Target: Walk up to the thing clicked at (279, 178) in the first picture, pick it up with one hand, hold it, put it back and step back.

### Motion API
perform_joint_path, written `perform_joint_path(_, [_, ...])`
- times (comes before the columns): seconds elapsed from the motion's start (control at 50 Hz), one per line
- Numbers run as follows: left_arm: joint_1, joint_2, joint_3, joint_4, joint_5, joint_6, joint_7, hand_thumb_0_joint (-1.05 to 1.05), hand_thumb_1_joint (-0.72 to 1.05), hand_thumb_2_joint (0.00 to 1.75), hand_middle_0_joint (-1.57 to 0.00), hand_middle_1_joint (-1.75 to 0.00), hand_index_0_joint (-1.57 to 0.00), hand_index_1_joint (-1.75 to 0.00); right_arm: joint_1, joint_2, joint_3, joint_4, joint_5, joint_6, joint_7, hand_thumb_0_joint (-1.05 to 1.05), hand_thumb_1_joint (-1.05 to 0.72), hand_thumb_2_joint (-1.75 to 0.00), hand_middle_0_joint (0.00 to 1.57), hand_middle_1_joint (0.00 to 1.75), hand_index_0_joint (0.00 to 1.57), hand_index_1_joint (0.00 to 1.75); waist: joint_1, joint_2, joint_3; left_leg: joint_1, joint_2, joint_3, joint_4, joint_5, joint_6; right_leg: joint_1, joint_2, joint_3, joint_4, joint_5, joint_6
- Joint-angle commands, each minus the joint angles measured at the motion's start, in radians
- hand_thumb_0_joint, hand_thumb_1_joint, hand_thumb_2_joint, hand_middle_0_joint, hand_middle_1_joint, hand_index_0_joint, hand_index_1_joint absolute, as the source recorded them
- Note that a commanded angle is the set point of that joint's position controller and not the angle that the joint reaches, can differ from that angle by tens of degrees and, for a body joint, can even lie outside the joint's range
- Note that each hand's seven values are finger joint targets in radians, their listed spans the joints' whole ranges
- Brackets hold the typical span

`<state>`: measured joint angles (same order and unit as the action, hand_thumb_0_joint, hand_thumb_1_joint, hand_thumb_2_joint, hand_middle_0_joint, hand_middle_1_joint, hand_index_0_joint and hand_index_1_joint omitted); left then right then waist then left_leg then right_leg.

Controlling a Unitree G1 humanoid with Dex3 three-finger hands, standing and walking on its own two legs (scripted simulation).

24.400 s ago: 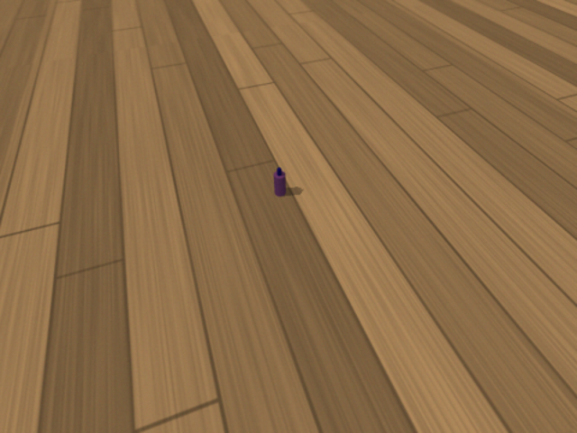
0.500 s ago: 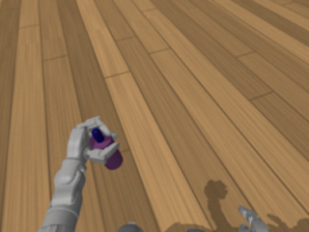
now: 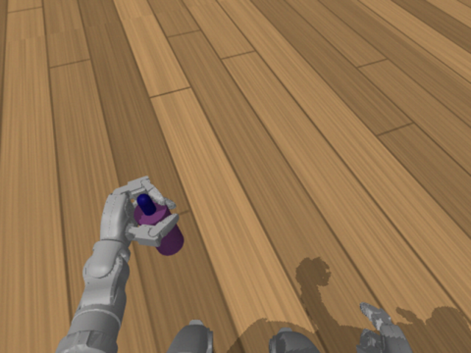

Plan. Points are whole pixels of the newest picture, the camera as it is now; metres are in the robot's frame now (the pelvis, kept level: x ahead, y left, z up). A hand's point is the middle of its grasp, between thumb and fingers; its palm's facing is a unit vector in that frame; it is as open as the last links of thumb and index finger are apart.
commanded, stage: crouch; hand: left
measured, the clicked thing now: (157, 222) +0.34 +0.16 -0.02
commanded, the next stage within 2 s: lower in 1.54 s
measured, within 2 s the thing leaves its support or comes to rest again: neither
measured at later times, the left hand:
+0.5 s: hand (175, 238) +0.39 +0.17 -0.24, palm faces -0.02 -1.00 -0.03, open 6.3 cm
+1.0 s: hand (186, 245) +0.43 +0.17 -0.41, palm faces +0.01 -1.00 -0.03, open 6.3 cm
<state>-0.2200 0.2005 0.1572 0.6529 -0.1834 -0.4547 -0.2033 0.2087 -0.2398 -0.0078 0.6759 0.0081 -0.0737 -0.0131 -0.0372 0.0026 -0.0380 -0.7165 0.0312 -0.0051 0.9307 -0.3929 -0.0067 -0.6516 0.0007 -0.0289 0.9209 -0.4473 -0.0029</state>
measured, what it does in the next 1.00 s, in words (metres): lowers itself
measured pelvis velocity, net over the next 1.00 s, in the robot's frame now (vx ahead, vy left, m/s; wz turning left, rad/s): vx -0.08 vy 0.00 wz -0.12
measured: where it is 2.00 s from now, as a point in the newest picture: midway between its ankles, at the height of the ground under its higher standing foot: outside the picture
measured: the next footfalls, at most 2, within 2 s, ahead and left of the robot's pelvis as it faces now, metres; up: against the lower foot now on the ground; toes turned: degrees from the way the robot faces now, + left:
none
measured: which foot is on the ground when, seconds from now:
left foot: down 0.00-1.00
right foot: down 0.00-1.00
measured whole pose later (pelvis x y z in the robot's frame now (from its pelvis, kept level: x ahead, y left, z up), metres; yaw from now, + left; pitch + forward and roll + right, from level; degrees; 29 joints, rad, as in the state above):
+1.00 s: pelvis -0.08 +0.00 -0.36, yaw -7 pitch +31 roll -6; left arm -0.81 0.53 0.45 1.22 -0.06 -0.74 -0.19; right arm 0.14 -0.27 0.11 0.73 -0.13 -0.01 0.09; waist -0.20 -0.03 -0.05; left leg -2.22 0.05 -0.12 2.29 -0.62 -0.01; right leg -2.11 0.03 -0.10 2.27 -0.71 -0.01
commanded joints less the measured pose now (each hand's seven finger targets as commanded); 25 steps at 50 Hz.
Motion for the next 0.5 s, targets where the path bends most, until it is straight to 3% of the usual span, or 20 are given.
perform_joint_path(0.0, [-0.348, 0.141, 0.073, -0.134, -0.025, -0.162, -0.009, 0.0, 0.37, 1.21, -1.27, -1.38, -1.29, -1.36, 0.025, -0.138, -0.055, -0.086, -0.014, -0.045, 0.014, 0.0, -0.89, -0.9, 0.2, 0.3, 0.2, 0.3, -0.026, 0.009, -0.322, 0.105, -0.012, -0.023, 0.016, 0.134, 0.031, -0.099, 0.018, 0.006, -0.011, 0.192, -0.018])
perform_joint_path(0.06, [-0.407, 0.147, 0.076, -0.032, -0.026, -0.23, -0.024, 0.0, 0.35, 1.21, -1.28, -1.39, -1.3, -1.37, 0.03, -0.145, -0.052, -0.081, -0.024, -0.056, 0.022, 0.0, -0.89, -0.9, 0.2, 0.3, 0.2, 0.3, -0.056, -0.006, -0.371, -0.041, -0.017, -0.03, 0.155, 0.08, 0.036, -0.246, 0.018, 0.011, 0.105, 0.145, -0.016])
perform_joint_path(0.08, [-0.428, 0.142, 0.064, -0.037, -0.024, -0.26, -0.032, 0.0, 0.36, 1.21, -1.3, -1.4, -1.32, -1.38, 0.025, -0.155, -0.058, -0.087, -0.032, -0.063, 0.027, 0.0, -0.9, -0.9, 0.2, 0.3, 0.2, 0.3, -0.054, 0.011, -0.423, -0.074, -0.021, -0.03, 0.216, 0.086, 0.037, -0.3, 0.016, 0.019, 0.153, 0.147, -0.016])
perform_joint_path(0.1, [-0.445, 0.177, 0.092, -0.008, -0.023, -0.284, -0.038, 0.0, 0.33, 1.22, -1.31, -1.41, -1.33, -1.39, 0.035, -0.149, -0.049, -0.079, -0.035, -0.065, 0.03, 0.0, -0.9, -0.9, 0.2, 0.3, 0.2, 0.3, -0.061, 0.016, -0.467, -0.119, -0.021, -0.038, 0.265, 0.088, 0.039, -0.344, 0.019, 0.012, 0.204, 0.143, -0.017])
perform_joint_path(0.12, [-0.458, 0.166, 0.081, -0.016, -0.021, -0.307, -0.043, 0.0, 0.36, 1.22, -1.31, -1.4, -1.32, -1.39, 0.03, -0.157, -0.055, -0.093, -0.039, -0.068, 0.035, 0.0, -0.89, -0.9, 0.2, 0.3, 0.2, 0.3, -0.047, 0.039, -0.514, -0.149, -0.025, -0.038, 0.307, 0.086, 0.038, -0.382, 0.017, 0.018, 0.244, 0.138, -0.02])
perform_joint_path(0.18, [-0.468, 0.198, 0.1, 0.018, -0.014, -0.349, -0.05, 0.0, 0.41, 1.22, -1.26, -1.37, -1.28, -1.36, 0.035, -0.171, -0.048, -0.104, -0.046, -0.064, 0.045, 0.0, -0.89, -0.9, 0.2, 0.3, 0.2, 0.3, -0.036, 0.082, -0.615, -0.226, -0.023, -0.056, 0.408, 0.129, 0.032, -0.49, 0.021, 0.011, 0.37, 0.144, -0.026])
perform_joint_path(0.2, [-0.491, 0.217, 0.111, 0.024, -0.009, -0.355, -0.045, 0.0, 0.41, 1.22, -1.25, -1.36, -1.27, -1.35, 0.03, -0.174, -0.046, -0.102, -0.051, -0.06, 0.05, 0.0, -0.89, -0.9, 0.2, 0.3, 0.2, 0.3, -0.018, 0.109, -0.649, -0.235, -0.021, -0.055, 0.443, 0.146, 0.032, -0.533, 0.021, 0.015, 0.403, 0.145, -0.028])
perform_joint_path(0.22, [-0.506, 0.23, 0.126, 0.036, -0.003, -0.361, -0.04, 0.0, 0.41, 1.24, -1.26, -1.37, -1.27, -1.36, 0.04, -0.181, -0.045, -0.107, -0.052, -0.055, 0.053, 0.0, -0.89, -0.9, 0.2, 0.3, 0.2, 0.3, -0.027, 0.105, -0.677, -0.269, -0.018, -0.063, 0.476, 0.165, 0.033, -0.565, 0.023, 0.012, 0.436, 0.153, -0.028])
perform_joint_path(0.24, [-0.544, 0.24, 0.135, 0.033, -0.001, -0.366, -0.036, 0.0, 0.4, 1.24, -1.27, -1.38, -1.28, -1.37, 0.051, -0.174, -0.042, -0.086, -0.054, -0.047, 0.055, 0.0, -0.89, -0.9, 0.2, 0.3, 0.2, 0.3, -0.018, 0.126, -0.685, -0.276, -0.015, -0.064, 0.492, 0.156, 0.027, -0.609, 0.028, 0.007, 0.468, 0.133, -0.033])
perform_joint_path(0.26, [-0.554, 0.22, 0.12, 0.062, -0.002, -0.365, -0.035, 0.0, 0.38, 1.25, -1.27, -1.39, -1.29, -1.38, 0.052, -0.181, -0.044, -0.081, -0.058, -0.043, 0.058, 0.0, -0.89, -0.9, 0.2, 0.3, 0.2, 0.3, -0.034, 0.138, -0.7, -0.288, -0.011, -0.067, 0.52, 0.167, 0.025, -0.652, 0.03, 0.0, 0.499, 0.132, -0.035])
perform_joint_path(0.34, [-0.584, 0.272, 0.187, 0.065, 0.002, -0.358, -0.023, 0.0, 0.41, 1.29, -1.29, -1.42, -1.3, -1.41, 0.062, -0.198, -0.05, -0.073, -0.065, -0.02, 0.065, 0.0, -0.89, -0.9, 0.2, 0.3, 0.2, 0.3, -0.021, 0.13, -0.793, -0.338, -0.005, -0.082, 0.601, 0.194, 0.023, -0.724, 0.037, -0.018, 0.599, 0.135, -0.041])
perform_joint_path(0.36, [-0.615, 0.258, 0.163, 0.06, 0.003, -0.356, -0.025, 0.0, 0.43, 1.3, -1.29, -1.42, -1.3, -1.42, 0.06, -0.197, -0.05, -0.068, -0.068, -0.016, 0.067, 0.0, -0.9, -0.9, 0.2, 0.3, 0.2, 0.3, -0.037, 0.121, -0.796, -0.379, -0.007, -0.075, 0.633, 0.181, 0.029, -0.725, 0.038, -0.006, 0.605, 0.14, -0.035])
perform_joint_path(0.4, [-0.66, 0.266, 0.169, 0.069, 0.018, -0.356, -0.02, 0.0, 0.44, 1.32, -1.3, -1.44, -1.31, -1.44, 0.082, -0.197, -0.052, -0.049, -0.077, -0.011, 0.07, 0.0, -0.9, -0.91, 0.2, 0.3, 0.2, 0.3, -0.057, 0.087, -0.841, -0.446, -0.008, -0.066, 0.7, 0.189, 0.039, -0.711, 0.037, 0.002, 0.636, 0.182, -0.029])
perform_joint_path(0.48, [-0.724, 0.295, 0.203, 0.171, 0.03, -0.358, -0.021, 0.0, 0.41, 1.27, -1.28, -1.39, -1.28, -1.39, 0.082, -0.196, -0.045, -0.026, -0.084, -0.001, 0.082, 0.0, -0.91, -0.91, 0.2, 0.3, 0.2, 0.3, -0.078, 0.053, -0.823, -0.582, -0.005, -0.07, 0.794, 0.125, 0.043, -0.813, 0.042, -0.013, 0.728, 0.13, -0.03])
